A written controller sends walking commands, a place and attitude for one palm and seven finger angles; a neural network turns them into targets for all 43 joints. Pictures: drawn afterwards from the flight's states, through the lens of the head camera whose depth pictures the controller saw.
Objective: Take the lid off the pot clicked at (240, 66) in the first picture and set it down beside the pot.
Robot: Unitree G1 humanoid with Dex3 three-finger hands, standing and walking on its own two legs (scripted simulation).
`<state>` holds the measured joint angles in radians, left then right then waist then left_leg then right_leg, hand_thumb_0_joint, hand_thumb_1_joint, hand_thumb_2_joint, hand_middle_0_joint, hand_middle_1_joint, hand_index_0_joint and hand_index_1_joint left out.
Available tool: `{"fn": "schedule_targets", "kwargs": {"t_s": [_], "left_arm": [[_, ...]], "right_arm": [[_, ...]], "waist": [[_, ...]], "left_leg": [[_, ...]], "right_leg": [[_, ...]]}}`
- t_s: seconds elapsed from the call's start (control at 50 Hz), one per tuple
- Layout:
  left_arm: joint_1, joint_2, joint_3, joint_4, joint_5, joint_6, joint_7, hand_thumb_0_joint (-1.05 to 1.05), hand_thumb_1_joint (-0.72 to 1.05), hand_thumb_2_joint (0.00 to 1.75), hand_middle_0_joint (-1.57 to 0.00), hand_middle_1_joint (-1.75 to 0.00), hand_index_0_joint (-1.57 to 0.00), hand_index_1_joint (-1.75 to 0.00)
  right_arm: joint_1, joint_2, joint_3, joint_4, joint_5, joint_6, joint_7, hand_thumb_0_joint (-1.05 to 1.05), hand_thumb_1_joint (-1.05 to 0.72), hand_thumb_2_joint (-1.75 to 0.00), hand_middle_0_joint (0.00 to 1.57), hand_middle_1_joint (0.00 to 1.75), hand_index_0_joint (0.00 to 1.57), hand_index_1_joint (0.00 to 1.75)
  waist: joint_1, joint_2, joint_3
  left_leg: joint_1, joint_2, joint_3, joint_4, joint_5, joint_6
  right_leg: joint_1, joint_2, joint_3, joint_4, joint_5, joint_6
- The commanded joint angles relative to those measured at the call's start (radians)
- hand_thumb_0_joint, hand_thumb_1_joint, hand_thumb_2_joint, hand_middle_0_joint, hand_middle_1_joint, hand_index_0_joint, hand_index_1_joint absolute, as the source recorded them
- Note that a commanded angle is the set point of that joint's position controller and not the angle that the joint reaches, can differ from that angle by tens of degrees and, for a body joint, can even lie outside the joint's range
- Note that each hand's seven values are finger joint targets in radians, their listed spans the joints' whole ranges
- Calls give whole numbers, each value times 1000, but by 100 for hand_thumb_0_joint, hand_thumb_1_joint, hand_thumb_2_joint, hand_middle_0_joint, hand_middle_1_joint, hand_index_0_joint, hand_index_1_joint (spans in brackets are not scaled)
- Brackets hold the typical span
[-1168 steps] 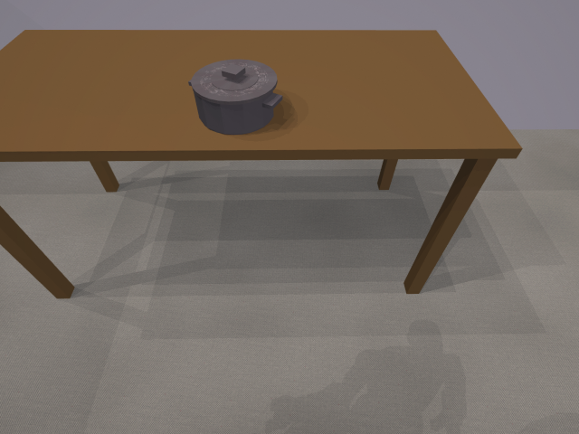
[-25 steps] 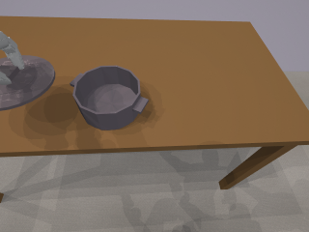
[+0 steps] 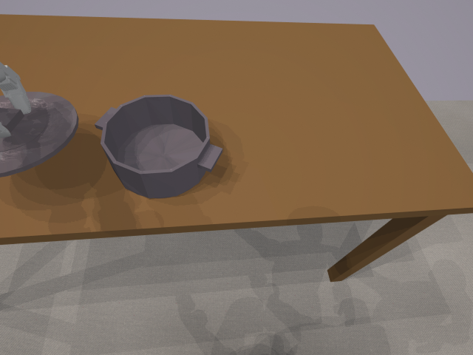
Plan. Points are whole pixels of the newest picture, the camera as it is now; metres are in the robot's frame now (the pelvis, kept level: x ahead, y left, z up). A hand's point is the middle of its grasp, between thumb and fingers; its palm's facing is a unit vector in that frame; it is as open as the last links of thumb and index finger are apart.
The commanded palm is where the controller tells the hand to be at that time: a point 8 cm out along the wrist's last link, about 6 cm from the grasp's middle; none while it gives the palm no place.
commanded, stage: lower the lid onto the table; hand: left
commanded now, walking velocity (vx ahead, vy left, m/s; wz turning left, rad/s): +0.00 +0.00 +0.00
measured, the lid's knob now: (3, 119) +0.48 +0.35 +0.10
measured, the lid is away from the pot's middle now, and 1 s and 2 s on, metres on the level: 0.23 0.24 0.24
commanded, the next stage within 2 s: open the fingers wide in 1.32 s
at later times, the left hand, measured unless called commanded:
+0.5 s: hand out of the picture +0.44 +0.34 +0.10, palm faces -0.47 -0.14 -0.87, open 7.6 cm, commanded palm +0.49 +0.35 +0.16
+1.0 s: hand (4, 148) +0.45 +0.35 +0.07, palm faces -0.50 -0.14 -0.86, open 7.6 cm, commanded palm +0.51 +0.35 +0.13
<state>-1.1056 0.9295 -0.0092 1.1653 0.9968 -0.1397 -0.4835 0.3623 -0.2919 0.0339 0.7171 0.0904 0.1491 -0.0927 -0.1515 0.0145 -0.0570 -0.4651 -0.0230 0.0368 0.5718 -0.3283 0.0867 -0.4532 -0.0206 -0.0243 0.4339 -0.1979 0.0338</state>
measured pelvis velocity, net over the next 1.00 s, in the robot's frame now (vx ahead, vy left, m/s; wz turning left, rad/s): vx -0.01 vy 0.01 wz -0.02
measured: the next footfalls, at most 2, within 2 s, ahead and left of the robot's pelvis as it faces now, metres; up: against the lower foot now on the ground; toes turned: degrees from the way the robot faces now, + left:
none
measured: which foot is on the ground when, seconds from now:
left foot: down 0.00-1.00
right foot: down 0.00-1.00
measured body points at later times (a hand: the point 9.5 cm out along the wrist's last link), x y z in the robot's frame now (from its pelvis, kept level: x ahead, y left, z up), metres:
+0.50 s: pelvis -0.01 +0.00 -0.01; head +0.08 +0.03 +0.44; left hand +0.47 +0.35 +0.15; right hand +0.00 -0.28 -0.12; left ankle -0.04 +0.06 -0.73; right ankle +0.00 -0.16 -0.73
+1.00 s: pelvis -0.01 +0.01 -0.01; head +0.09 +0.04 +0.42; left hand +0.47 +0.36 +0.12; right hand -0.04 -0.27 -0.12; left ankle -0.04 +0.06 -0.73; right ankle +0.00 -0.16 -0.73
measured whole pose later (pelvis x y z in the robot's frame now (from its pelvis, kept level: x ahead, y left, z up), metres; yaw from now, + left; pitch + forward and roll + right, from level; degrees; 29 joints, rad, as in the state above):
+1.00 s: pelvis -0.01 +0.01 -0.01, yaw -1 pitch +16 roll -5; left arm -1.04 0.95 0.00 1.20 1.01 -0.21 -0.43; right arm 0.39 -0.29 0.05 0.72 0.10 0.15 -0.13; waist -0.17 0.01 -0.08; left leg -0.62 -0.01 0.04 0.72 -0.39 0.10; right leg -0.60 -0.01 -0.02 0.56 -0.24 0.03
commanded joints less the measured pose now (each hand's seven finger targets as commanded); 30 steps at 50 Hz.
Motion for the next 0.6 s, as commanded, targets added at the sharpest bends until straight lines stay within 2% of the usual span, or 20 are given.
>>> {"fn": "schedule_targets", "kwargs": {"t_s": [0.0,0.02,0.06,0.1,0.12,0.14,0.16,0.18,0.24,0.26,0.28,0.3,0.32,0.34,0.38,0.4,0.44,0.48,0.52,0.58], "left_arm": [[-486,318,52,-195,-12,2,56,0,68,87,-93,-108,-86,-105],[-498,285,28,-221,-17,-1,54,0,68,87,-93,-108,-86,-105],[-503,343,76,-239,-12,-6,61,0,68,87,-93,-108,-86,-105],[-512,288,33,-232,-22,-5,59,0,68,87,-93,-108,-86,-105],[-515,278,28,-244,-29,-10,57,0,68,87,-93,-108,-86,-105],[-533,315,59,-278,-27,-14,60,0,68,87,-93,-108,-86,-105],[-526,316,63,-273,-28,-18,61,0,68,87,-93,-108,-86,-105],[-521,310,60,-265,-29,-21,61,0,68,87,-93,-108,-86,-105],[-472,324,70,-206,-28,-24,70,0,68,87,-93,-108,-86,-105],[-469,289,35,-181,-26,-19,71,0,68,87,-93,-108,-86,-105],[-477,288,29,-186,-24,-18,72,0,68,87,-93,-108,-86,-105],[-507,301,34,-219,-19,-20,76,0,68,87,-93,-108,-86,-105],[-517,312,45,-260,-16,-29,80,0,68,87,-93,-108,-86,-105],[-530,341,73,-295,-12,-34,86,0,68,87,-93,-108,-86,-105],[-483,357,91,-234,-20,-36,87,0,68,87,-93,-108,-86,-105],[-466,320,63,-202,-26,-31,85,0,68,87,-93,-108,-86,-105],[-487,316,52,-227,-28,-34,84,0,68,87,-93,-108,-86,-105],[-450,347,74,-190,-20,-38,90,0,68,87,-93,-108,-86,-105],[-453,311,43,-197,-23,-43,86,0,68,87,-93,-108,-86,-105],[-438,361,71,-183,-22,-47,89,0,68,87,-93,-108,-86,-105]], "right_arm": [[99,-195,-68,-59,-2,-9,-7,0,-90,-90,20,30,20,30],[92,-196,-72,-58,-1,-9,-6,0,-90,-90,20,30,20,30],[103,-197,-72,-62,-6,-5,-7,0,-90,-90,20,30,20,30],[101,-193,-73,-60,-5,-4,-10,0,-90,-90,20,30,20,30],[98,-195,-75,-54,-3,-5,-11,0,-90,-90,20,30,20,30],[105,-195,-78,-52,-11,-4,-10,0,-90,-90,20,30,20,30],[102,-192,-76,-56,-8,-5,-13,0,-90,-90,20,30,20,30],[98,-191,-75,-54,-11,-5,-14,0,-90,-90,20,30,20,30],[100,-195,-69,-51,-6,-2,-15,0,-90,-90,20,30,20,30],[99,-193,-65,-50,-2,-2,-16,0,-90,-90,20,30,20,30],[98,-194,-65,-49,1,-3,-17,0,-90,-90,20,30,20,30],[101,-196,-65,-50,1,-5,-18,0,-90,-90,20,30,20,30],[92,-196,-67,-55,-1,-5,-19,0,-90,-90,20,30,20,30],[103,-193,-69,-57,-8,-5,-21,0,-90,-90,20,30,20,30],[102,-193,-64,-57,-4,-8,-26,0,-90,-90,20,30,20,30],[103,-191,-64,-60,-3,-10,-27,0,-90,-90,20,30,20,30],[111,-198,-66,-49,-3,-10,-27,0,-90,-90,20,30,20,30],[113,-197,-60,-56,0,-12,-32,0,-90,-90,20,30,20,30],[110,-197,-61,-53,3,-13,-32,0,-90,-90,20,30,20,30],[124,-202,-56,-54,4,-10,-38,0,-90,-90,20,30,20,30]], "waist": [[21,190,-410],[20,228,-408],[25,209,-455],[11,196,-444],[13,209,-440],[17,216,-469],[14,212,-475],[16,219,-463],[16,170,-429],[8,164,-403],[9,174,-382],[12,195,-403],[19,250,-431],[19,264,-479],[17,210,-456],[11,195,-436],[9,207,-436],[12,180,-422],[8,206,-410],[7,177,-420]], "left_leg": [[364,30,-95,0,722,-41],[390,35,-95,0,765,-48],[397,32,-100,9,752,-44],[388,32,-96,7,709,-40],[410,39,-98,11,759,-45],[416,37,-98,17,753,-42],[420,35,-101,20,762,-42],[401,32,-98,19,741,-41],[350,30,-88,23,696,-34],[326,28,-81,16,647,-32],[314,30,-78,14,611,-31],[329,31,-84,13,614,-35],[369,35,-89,22,686,-46],[400,34,-96,34,721,-48],[353,31,-87,38,668,-36],[328,27,-79,32,628,-31],[338,33,-82,33,631,-36],[294,25,-77,39,596,-29],[298,29,-74,40,604,-31],[252,22,-66,48,533,-20]], "right_leg": [[40,72,-43,22,262,-62],[16,70,-42,21,268,-65],[35,73,-38,28,260,-61],[18,73,-40,25,246,-59],[-1,72,-41,26,256,-62],[15,72,-37,29,256,-58],[13,74,-36,31,258,-59],[15,73,-36,30,254,-60],[21,73,-36,39,255,-59],[9,74,-38,38,238,-60],[0,72,-40,37,224,-62],[0,73,-39,40,218,-65],[-11,71,-39,47,232,-70],[-1,73,-36,52,241,-66],[12,71,-35,53,239,-61],[7,72,-36,53,232,-61],[-10,73,-39,55,222,-62],[4,75,-38,63,221,-63],[-19,73,-38,63,220,-66],[0,76,-36,76,203,-63]]}}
